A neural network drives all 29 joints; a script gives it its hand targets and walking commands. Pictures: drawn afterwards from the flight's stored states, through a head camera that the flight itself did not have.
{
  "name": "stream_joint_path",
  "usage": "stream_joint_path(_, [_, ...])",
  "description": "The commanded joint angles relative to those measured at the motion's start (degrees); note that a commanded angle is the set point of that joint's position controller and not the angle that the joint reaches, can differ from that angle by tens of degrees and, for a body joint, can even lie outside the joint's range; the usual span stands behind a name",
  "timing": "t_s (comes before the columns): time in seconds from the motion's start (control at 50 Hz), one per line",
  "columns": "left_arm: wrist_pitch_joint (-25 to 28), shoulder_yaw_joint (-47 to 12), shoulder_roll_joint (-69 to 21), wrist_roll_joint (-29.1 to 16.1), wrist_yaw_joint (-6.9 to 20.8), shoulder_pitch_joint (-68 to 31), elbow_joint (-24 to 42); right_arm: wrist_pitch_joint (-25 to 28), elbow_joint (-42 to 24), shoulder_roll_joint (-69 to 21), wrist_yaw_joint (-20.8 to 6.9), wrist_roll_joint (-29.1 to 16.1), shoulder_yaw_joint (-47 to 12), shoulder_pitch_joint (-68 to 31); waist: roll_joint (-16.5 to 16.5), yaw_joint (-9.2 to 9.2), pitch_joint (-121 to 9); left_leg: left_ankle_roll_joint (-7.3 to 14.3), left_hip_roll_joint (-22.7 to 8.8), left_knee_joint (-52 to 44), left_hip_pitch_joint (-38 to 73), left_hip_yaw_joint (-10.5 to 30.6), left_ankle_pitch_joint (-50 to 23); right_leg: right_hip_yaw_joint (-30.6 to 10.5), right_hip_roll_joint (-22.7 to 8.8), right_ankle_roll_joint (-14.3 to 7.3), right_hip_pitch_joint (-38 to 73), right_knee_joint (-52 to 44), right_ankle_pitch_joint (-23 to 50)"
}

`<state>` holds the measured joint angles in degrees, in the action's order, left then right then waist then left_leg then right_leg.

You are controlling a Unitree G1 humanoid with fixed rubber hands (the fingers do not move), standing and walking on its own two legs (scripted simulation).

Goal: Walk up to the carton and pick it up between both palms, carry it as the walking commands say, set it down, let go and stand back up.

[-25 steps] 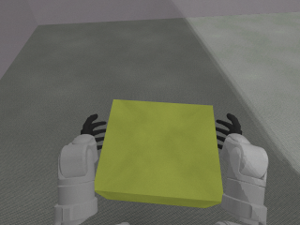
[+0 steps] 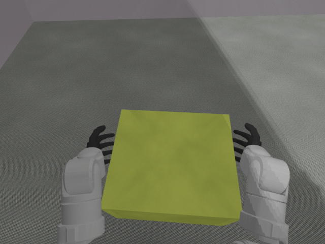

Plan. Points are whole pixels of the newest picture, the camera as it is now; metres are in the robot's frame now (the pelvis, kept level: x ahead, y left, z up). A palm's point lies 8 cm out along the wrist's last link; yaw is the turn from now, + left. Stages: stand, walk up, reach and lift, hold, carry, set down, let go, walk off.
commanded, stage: carry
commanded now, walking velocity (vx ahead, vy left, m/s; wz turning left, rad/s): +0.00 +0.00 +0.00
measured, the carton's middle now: (171, 167) +0.31 -0.02 +0.01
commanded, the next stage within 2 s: hold in 1.76 s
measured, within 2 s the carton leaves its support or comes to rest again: neither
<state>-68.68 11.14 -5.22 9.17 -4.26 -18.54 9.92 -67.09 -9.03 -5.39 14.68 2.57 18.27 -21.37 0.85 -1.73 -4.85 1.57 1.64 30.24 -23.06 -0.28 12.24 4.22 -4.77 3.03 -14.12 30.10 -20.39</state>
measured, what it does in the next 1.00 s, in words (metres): steps on the spot: right foot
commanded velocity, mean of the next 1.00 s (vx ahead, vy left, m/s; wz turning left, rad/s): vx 0.00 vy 0.00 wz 0.00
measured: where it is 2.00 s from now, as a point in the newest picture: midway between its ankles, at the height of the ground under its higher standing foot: outside the picture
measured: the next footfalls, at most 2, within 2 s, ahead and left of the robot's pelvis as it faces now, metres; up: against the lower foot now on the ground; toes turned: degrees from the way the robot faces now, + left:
right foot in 0.44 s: +0.04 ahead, -0.15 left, +0.00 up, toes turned -6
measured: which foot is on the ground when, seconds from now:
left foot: down 0.00-1.00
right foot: down 0.00-0.34, up 0.36-0.42, down 0.44-1.00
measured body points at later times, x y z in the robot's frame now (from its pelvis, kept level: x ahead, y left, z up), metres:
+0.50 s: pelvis +0.04 -0.02 +0.00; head +0.05 -0.03 +0.45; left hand +0.35 +0.14 +0.09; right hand +0.34 -0.23 +0.09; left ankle +0.03 +0.10 -0.73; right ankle +0.00 -0.14 -0.73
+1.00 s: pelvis +0.00 -0.02 +0.00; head -0.03 +0.00 +0.45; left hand +0.29 +0.15 +0.08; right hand +0.28 -0.22 +0.11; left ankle +0.03 +0.10 -0.73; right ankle +0.00 -0.14 -0.73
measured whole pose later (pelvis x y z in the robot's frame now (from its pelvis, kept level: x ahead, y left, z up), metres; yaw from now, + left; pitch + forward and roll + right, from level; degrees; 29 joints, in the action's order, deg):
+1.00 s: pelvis +0.00 -0.02 +0.00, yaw -1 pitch +0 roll +0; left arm -67.3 11.1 -6.6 9.2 -3.4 -11.4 15.1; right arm -64.9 -12.9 -7.5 12.1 4.4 16.4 -15.7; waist 1.9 -1.7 -4.7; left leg 0.0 0.4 30.7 -17.3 -0.3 13.5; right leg 4.2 -4.0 1.4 -15.5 32.5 -16.9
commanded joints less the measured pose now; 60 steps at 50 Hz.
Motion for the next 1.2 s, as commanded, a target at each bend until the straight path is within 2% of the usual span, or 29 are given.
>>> stream_joint_path(0.0, [0.51,-39.46,-50.55,-27.49,15.87,-28.43,10.56,-3.25,-3.17,-54.29,-26.86,-24.87,-47.34,-24.65,-9.24,1.05,-25.61,6.93,-15.86,2.69,41.38,9.27,-65.33,6.04,2.93,0.72,-13.70,6.28,-2.36])
stream_joint_path(0.04, [0.87,-39.83,-50.85,-28.16,15.79,-29.66,12.35,-2.64,-6.60,-54.62,-26.66,-25.78,-48.33,-28.32,-10.19,1.48,-26.40,5.86,-15.67,4.13,40.45,8.68,-71.17,4.49,2.97,0.61,-10.42,-1.48,2.74])
stream_joint_path(0.06, [1.03,-39.82,-51.36,-28.44,15.80,-30.73,13.39,-2.47,-8.15,-54.28,-26.44,-25.31,-49.05,-30.11,-5.23,2.05,-25.02,4.33,-14.35,5.23,34.68,5.35,-65.62,3.88,2.20,0.37,-3.44,-9.93,11.24])
stream_joint_path(0.08, [0.47,-40.31,-51.83,-28.88,16.39,-30.94,12.35,-2.81,-4.90,-55.10,-26.24,-23.24,-47.15,-25.68,-4.85,1.83,-23.68,1.51,-11.22,5.58,26.86,1.94,-55.58,2.30,-0.17,-0.03,3.02,-8.77,26.26])
stream_joint_path(0.14, [0.66,-38.41,-51.08,-28.21,16.71,-26.17,10.78,-2.52,-9.17,-55.05,-25.70,-23.65,-49.73,-25.54,14.48,1.81,-24.71,-1.29,-4.25,7.57,3.49,-3.08,-19.66,-3.10,-7.78,-2.68,25.23,-0.75,75.76])
stream_joint_path(0.2, [1.23,-37.72,-49.63,-27.84,17.11,-25.26,9.26,-2.79,-7.17,-55.95,-25.60,-23.44,-51.44,-23.38,18.41,2.28,-19.42,-3.09,-0.50,-1.20,0.09,-9.81,-3.67,-0.65,-8.06,-2.68,26.33,4.04,88.83])
stream_joint_path(0.26, [2.08,-38.65,-48.57,-27.86,16.47,-25.78,12.85,-2.06,-8.18,-54.80,-25.94,-24.29,-51.08,-21.91,4.76,0.70,-27.71,-0.10,-5.67,-1.05,28.30,-1.99,-50.28,2.70,-2.32,0.31,7.00,16.85,64.06])
stream_joint_path(0.28, [1.80,-38.39,-47.92,-27.07,16.48,-21.20,11.81,-1.79,-7.16,-54.13,-26.08,-24.08,-50.51,-19.19,-0.62,0.22,-29.58,4.05,-11.12,5.83,41.41,4.37,-72.27,4.51,0.92,1.37,-6.50,19.27,39.69])
stream_joint_path(0.3, [2.38,-40.50,-49.27,-28.63,16.36,-28.58,16.22,-1.49,-8.99,-54.81,-26.24,-24.91,-50.65,-24.67,-8.91,0.31,-27.67,7.54,-17.39,4.92,48.28,10.61,-85.97,4.05,3.42,1.60,-16.50,17.58,-0.54])
stream_joint_path(0.32, [2.32,-41.98,-49.67,-29.80,16.64,-30.17,17.52,-1.46,-9.95,-55.57,-26.01,-25.13,-51.25,-25.38,-6.96,0.63,-24.91,8.84,-19.20,3.77,46.06,10.69,-80.54,1.49,2.41,1.67,-17.16,6.63,-10.82])
stream_joint_path(0.36, [1.71,-41.33,-49.20,-28.11,16.66,-26.82,15.65,-2.04,-8.88,-54.02,-26.27,-23.37,-50.29,-22.91,-8.21,1.39,-20.83,6.01,-15.83,2.78,37.12,6.58,-63.71,1.96,2.53,1.08,-10.12,-4.22,-3.97])
stream_joint_path(0.42, [1.25,-38.73,-48.76,-26.78,17.46,-23.26,10.19,-2.51,-3.41,-53.62,-26.53,-21.20,-50.15,-18.66,4.82,1.45,-18.95,-2.10,-6.88,5.16,11.73,-0.26,-22.78,-3.44,-5.67,-2.08,14.82,-3.90,52.43])
stream_joint_path(0.44, [1.26,-38.70,-48.78,-26.33,17.64,-22.23,8.67,-2.39,-2.67,-52.39,-26.81,-20.11,-49.39,-16.78,7.07,1.26,-17.95,-1.84,-5.25,3.84,8.36,-1.31,-5.59,-4.98,-8.43,-3.54,15.97,-2.82,58.98])
stream_joint_path(0.48, [1.20,-38.68,-48.72,-26.00,17.89,-21.20,6.69,-2.40,-7.00,-52.89,-26.97,-22.08,-50.98,-22.22,13.14,1.37,-19.35,-1.53,-5.22,-0.24,7.84,-1.73,-8.39,-3.07,-8.44,-4.15,18.69,-0.10,63.64])
stream_joint_path(0.52, [1.60,-39.62,-48.88,-26.27,17.88,-21.92,7.83,-2.06,-4.49,-53.51,-27.15,-21.39,-50.33,-19.89,11.07,1.45,-18.69,-2.11,-5.98,-2.49,10.70,-2.04,-14.97,-1.56,-6.56,-2.75,15.76,-0.04,55.18])
stream_joint_path(0.56, [1.64,-40.10,-49.21,-26.17,17.69,-21.23,8.71,-1.91,-4.08,-52.90,-27.95,-22.04,-50.25,-18.41,2.10,1.90,-20.64,-1.27,-8.03,0.57,15.14,-0.47,-29.01,-1.25,-3.99,-2.13,9.66,0.26,39.57])
stream_joint_path(0.6, [1.64,-39.68,-48.02,-25.59,17.82,-20.70,7.21,-1.86,-2.77,-50.64,-28.06,-20.84,-49.81,-17.86,2.81,1.92,-18.31,-0.93,-8.45,1.85,14.94,0.46,-33.20,-1.04,-3.02,-1.39,8.52,-0.22,35.17])
stream_joint_path(0.66, [2.06,-41.22,-48.23,-26.82,17.71,-24.44,10.17,-1.96,-0.76,-52.95,-28.15,-21.02,-49.62,-16.73,5.83,1.72,-17.31,-0.60,-8.55,-0.36,14.18,0.86,-27.34,-1.76,-2.87,-2.32,7.78,-1.77,32.46])
stream_joint_path(0.76, [2.04,-42.07,-47.78,-26.54,17.49,-25.57,12.04,-1.71,-0.25,-52.11,-28.76,-20.85,-48.40,-15.74,-1.65,1.75,-15.52,0.47,-8.75,-2.86,14.04,1.71,-17.20,-3.48,-3.55,-2.55,4.27,-4.53,17.44])
stream_joint_path(0.8, [1.71,-39.96,-45.93,-24.80,17.21,-21.29,7.97,-2.13,0.70,-50.08,-28.71,-20.44,-48.46,-15.60,3.34,1.69,-16.37,0.71,-9.92,-3.18,13.84,3.55,-16.62,-3.46,-2.79,-2.88,5.40,-4.20,16.13])
stream_joint_path(0.86, [1.49,-39.99,-46.96,-24.68,17.40,-22.36,6.99,-2.08,-0.16,-50.61,-28.99,-20.80,-48.61,-18.65,1.14,1.76,-11.98,1.23,-9.53,-5.59,10.15,3.91,-7.41,-4.96,-2.86,-2.68,3.07,-6.31,10.89])
stream_joint_path(0.96, [2.41,-40.07,-47.83,-24.45,17.36,-21.29,5.63,-0.96,-0.17,-49.80,-29.04,-20.07,-47.71,-17.34,0.90,1.58,-13.55,0.55,-8.41,-4.27,11.57,2.50,-8.74,-4.53,-3.14,-3.37,2.94,-5.65,13.67])
stream_joint_path(1.0, [3.33,-39.17,-45.70,-24.15,17.57,-24.31,7.35,-0.26,1.73,-50.26,-29.10,-19.82,-48.19,-17.52,5.28,1.39,-13.25,1.38,-8.26,-4.23,11.60,3.43,-3.77,-6.02,-4.13,-3.82,1.42,-7.96,10.45])
stream_joint_path(1.02, [3.25,-35.85,-44.00,-20.39,17.66,-18.24,-2.16,0.06,8.06,-48.21,-29.01,-16.64,-45.41,-14.10,3.33,1.38,-10.61,1.05,-7.70,-5.03,9.61,3.37,-0.05,-6.48,-4.10,-3.65,-0.79,-8.89,4.90])
stream_joint_path(1.04, [3.27,-40.14,-47.18,-24.35,17.78,-23.86,5.43,-0.12,-0.94,-48.69,-28.94,-19.38,-48.48,-19.57,3.36,1.56,-10.25,1.74,-7.95,-5.98,9.35,3.98,-0.14,-6.33,-3.94,-3.43,-0.97,-9.22,4.79])
stream_joint_path(1.06, [3.17,-38.32,-45.25,-23.37,17.53,-25.73,3.65,-0.52,3.70,-48.86,-29.05,-18.73,-47.96,-19.00,4.82,1.73,-9.89,2.20,-9.11,-6.39,8.59,5.46,0.26,-5.23,-3.07,-3.13,-0.77,-8.28,4.06])
stream_joint_path(1.1, [3.78,-37.24,-45.10,-21.42,17.14,-21.64,2.88,0.49,3.54,-48.66,-29.60,-19.15,-47.04,-18.69,-2.23,1.87,-11.45,1.84,-8.87,-7.16,8.87,5.15,-0.57,-5.63,-3.09,-3.68,0.19,-6.68,6.01])
stream_joint_path(1.12, [5.01,-36.53,-45.38,-20.82,17.57,-22.91,1.01,1.85,5.77,-48.38,-29.65,-16.76,-44.92,-17.15,1.57,1.80,-11.71,1.83,-8.82,-6.81,8.47,5.05,-0.83,-5.00,-2.68,-3.49,-0.28,-7.33,5.91])
stream_joint_path(1.18, [6.54,-33.20,-43.14,-17.89,17.38,-20.09,-3.74,3.15,12.41,-46.17,-29.26,-13.66,-41.26,-13.68,-0.71,1.77,-9.54,1.59,-8.25,-7.45,7.01,4.82,-2.35,-4.95,-2.77,-3.05,-0.67,-6.80,5.88])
